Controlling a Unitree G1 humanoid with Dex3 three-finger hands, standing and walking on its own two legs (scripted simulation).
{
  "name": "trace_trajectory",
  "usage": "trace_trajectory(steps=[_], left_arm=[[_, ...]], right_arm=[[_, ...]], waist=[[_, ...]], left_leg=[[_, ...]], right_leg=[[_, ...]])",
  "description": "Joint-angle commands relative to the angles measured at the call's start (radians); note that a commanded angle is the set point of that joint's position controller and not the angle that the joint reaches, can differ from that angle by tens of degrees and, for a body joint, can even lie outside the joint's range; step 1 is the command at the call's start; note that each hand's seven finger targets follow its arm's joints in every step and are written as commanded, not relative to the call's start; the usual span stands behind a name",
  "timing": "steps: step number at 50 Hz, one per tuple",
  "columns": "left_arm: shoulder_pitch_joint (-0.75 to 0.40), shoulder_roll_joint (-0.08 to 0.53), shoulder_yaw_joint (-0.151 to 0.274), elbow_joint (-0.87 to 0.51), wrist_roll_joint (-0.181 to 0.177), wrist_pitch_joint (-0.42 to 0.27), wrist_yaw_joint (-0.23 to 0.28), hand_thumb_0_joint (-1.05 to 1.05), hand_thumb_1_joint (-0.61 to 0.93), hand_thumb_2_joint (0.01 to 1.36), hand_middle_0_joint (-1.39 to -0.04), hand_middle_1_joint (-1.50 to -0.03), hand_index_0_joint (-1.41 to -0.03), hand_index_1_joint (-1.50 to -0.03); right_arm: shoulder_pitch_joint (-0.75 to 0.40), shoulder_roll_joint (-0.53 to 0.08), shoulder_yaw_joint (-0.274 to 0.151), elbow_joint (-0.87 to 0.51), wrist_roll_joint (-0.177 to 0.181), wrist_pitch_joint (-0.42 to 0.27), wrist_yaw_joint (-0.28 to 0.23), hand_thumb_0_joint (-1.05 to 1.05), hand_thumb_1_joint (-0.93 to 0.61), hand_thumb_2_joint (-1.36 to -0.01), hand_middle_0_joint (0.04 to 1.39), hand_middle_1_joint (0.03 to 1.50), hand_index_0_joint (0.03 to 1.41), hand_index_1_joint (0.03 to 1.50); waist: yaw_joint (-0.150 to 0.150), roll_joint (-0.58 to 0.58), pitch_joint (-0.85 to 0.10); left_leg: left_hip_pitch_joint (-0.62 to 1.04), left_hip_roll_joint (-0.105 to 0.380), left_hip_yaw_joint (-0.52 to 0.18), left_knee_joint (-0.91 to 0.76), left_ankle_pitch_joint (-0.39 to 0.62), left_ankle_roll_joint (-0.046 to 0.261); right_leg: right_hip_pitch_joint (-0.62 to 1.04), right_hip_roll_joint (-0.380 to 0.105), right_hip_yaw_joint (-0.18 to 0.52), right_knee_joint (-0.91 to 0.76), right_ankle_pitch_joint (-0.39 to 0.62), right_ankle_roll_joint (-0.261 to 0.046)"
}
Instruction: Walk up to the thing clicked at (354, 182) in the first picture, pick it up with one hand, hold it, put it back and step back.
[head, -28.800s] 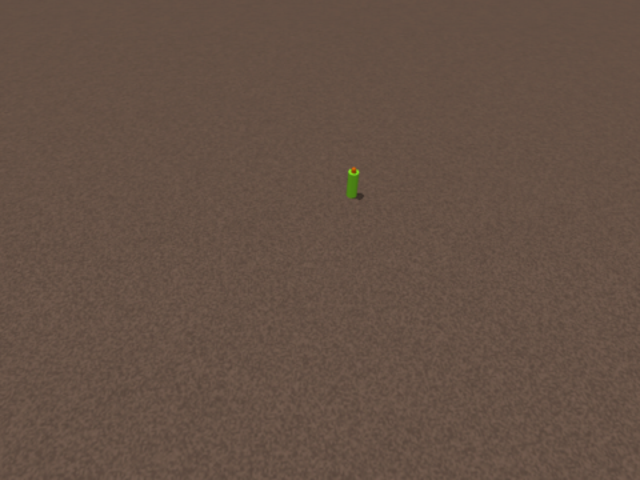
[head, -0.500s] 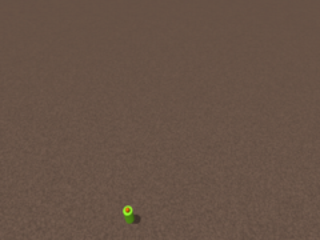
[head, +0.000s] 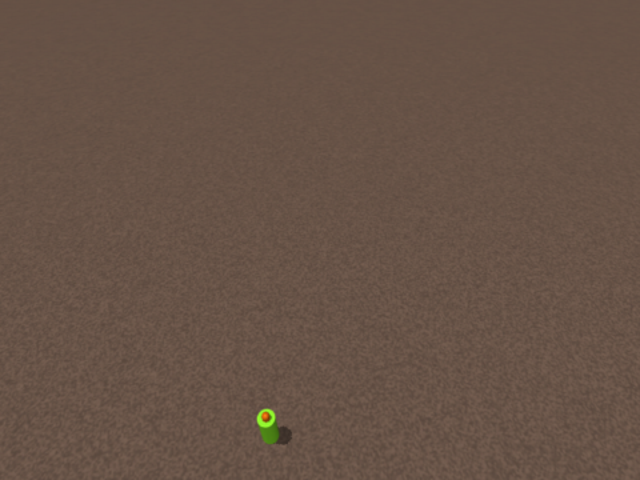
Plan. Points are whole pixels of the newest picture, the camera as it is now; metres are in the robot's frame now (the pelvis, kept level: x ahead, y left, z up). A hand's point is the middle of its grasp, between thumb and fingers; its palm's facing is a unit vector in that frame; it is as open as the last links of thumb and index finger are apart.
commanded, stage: stand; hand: left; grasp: from the side
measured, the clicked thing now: (268, 425) +0.45 +0.18 -0.70
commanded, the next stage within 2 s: step back in 1.32 s
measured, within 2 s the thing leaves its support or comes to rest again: neither
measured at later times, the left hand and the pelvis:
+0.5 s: hand out of the picture +0.10 +0.23 -0.15, palm faces -0.04 -0.94 -0.34, open 7.3 cm; pelvis +0.03 -0.01 +0.00, yaw -1 degrees
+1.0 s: hand out of the picture +0.12 +0.23 -0.15, palm faces -0.04 -0.94 -0.35, open 7.3 cm; pelvis +0.04 -0.02 +0.01, yaw -1 degrees
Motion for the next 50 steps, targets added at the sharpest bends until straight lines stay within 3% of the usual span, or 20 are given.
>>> trace_trajectory(steps=[1,5,7,12,21,28,33,38,45,50], left_arm=[[-0.064,0.202,0.043,-0.054,-0.008,-0.030,0.012,0.000,0.900,0.900,-0.200,-0.300,-0.200,-0.301],[-0.069,0.200,0.039,-0.040,-0.011,-0.031,0.012,0.000,0.900,0.900,-0.200,-0.300,-0.200,-0.301],[-0.078,0.207,0.041,-0.035,-0.015,-0.033,0.014,0.000,0.900,0.900,-0.200,-0.300,-0.200,-0.301],[-0.074,0.192,0.036,-0.017,-0.015,-0.030,0.012,0.000,0.900,0.900,-0.200,-0.300,-0.200,-0.301],[-0.108,0.197,0.038,-0.010,-0.017,-0.028,0.011,0.000,0.900,0.900,-0.200,-0.300,-0.200,-0.301],[-0.122,0.191,0.038,-0.008,-0.020,-0.029,0.011,0.000,0.900,0.900,-0.200,-0.300,-0.200,-0.301],[-0.132,0.196,0.042,-0.013,-0.022,-0.031,0.010,0.000,0.900,0.900,-0.200,-0.300,-0.200,-0.301],[-0.150,0.204,0.047,-0.015,-0.021,-0.027,0.012,0.000,0.900,0.900,-0.200,-0.300,-0.200,-0.301],[-0.145,0.206,0.047,-0.020,-0.021,-0.034,0.012,0.000,0.900,0.900,-0.200,-0.300,-0.200,-0.300],[-0.149,0.206,0.046,-0.020,-0.023,-0.030,0.011,0.000,0.900,0.900,-0.200,-0.300,-0.200,-0.300]], right_arm=[[-0.046,-0.188,-0.034,-0.051,0.003,-0.020,-0.012,0.000,-0.900,-0.900,0.200,0.300,0.200,0.300],[-0.040,-0.191,-0.028,-0.037,0.005,-0.024,-0.012,0.000,-0.900,-0.900,0.200,0.300,0.200,0.300],[-0.041,-0.191,-0.029,-0.032,0.005,-0.026,-0.015,0.000,-0.900,-0.900,0.200,0.300,0.200,0.300],[-0.062,-0.203,-0.024,-0.026,0.011,-0.030,-0.020,0.000,-0.900,-0.900,0.200,0.300,0.200,0.300],[-0.073,-0.214,-0.020,-0.013,0.013,-0.034,-0.026,0.000,-0.900,-0.900,0.200,0.300,0.200,0.300],[-0.092,-0.208,-0.020,-0.006,0.013,-0.032,-0.025,0.000,-0.900,-0.900,0.200,0.300,0.200,0.300],[-0.096,-0.210,-0.019,-0.006,0.015,-0.036,-0.026,0.000,-0.900,-0.900,0.200,0.300,0.200,0.300],[-0.104,-0.210,-0.020,-0.007,0.013,-0.032,-0.026,0.000,-0.900,-0.900,0.200,0.300,0.200,0.300],[-0.104,-0.220,-0.023,-0.011,0.015,-0.033,-0.025,0.000,-0.900,-0.900,0.200,0.300,0.200,0.300],[-0.101,-0.219,-0.020,-0.007,0.012,-0.030,-0.025,0.000,-0.900,-0.900,0.200,0.300,0.200,0.300]], waist=[[-0.008,-0.024,-0.004],[-0.009,-0.021,0.008],[-0.011,-0.013,-0.028],[0.000,0.005,-0.031],[-0.006,-0.009,-0.043],[-0.004,-0.023,-0.036],[-0.007,-0.007,-0.074],[-0.011,-0.015,-0.046],[-0.014,-0.015,-0.101],[-0.015,-0.004,-0.051]], left_leg=[[-0.026,0.104,-0.128,-0.105,-0.165,0.017],[-0.023,0.105,-0.125,-0.106,-0.123,0.013],[-0.001,0.118,-0.119,-0.102,-0.050,0.015],[-0.006,0.128,-0.120,-0.123,-0.011,0.013],[0.046,0.138,-0.111,-0.129,0.097,0.002],[0.055,0.143,-0.103,-0.129,0.115,-0.002],[0.084,0.147,-0.091,-0.127,0.166,-0.004],[0.070,0.149,-0.094,-0.149,0.117,-0.008],[0.116,0.154,-0.080,-0.116,0.201,-0.004],[0.072,0.152,-0.080,-0.143,0.120,-0.008]], right_leg=[[-0.046,-0.099,0.151,-0.141,-0.230,-0.031],[-0.053,-0.097,0.149,-0.144,-0.204,-0.027],[-0.008,-0.104,0.149,-0.130,-0.100,-0.032],[0.041,-0.097,0.128,-0.108,0.001,-0.033],[0.054,-0.098,0.121,-0.114,0.074,-0.025],[0.064,-0.097,0.117,-0.128,0.105,-0.022],[0.095,-0.105,0.124,-0.121,0.197,-0.024],[0.074,-0.098,0.118,-0.130,0.132,-0.024],[0.102,-0.107,0.123,-0.124,0.262,-0.022],[0.082,-0.101,0.124,-0.138,0.166,-0.025]])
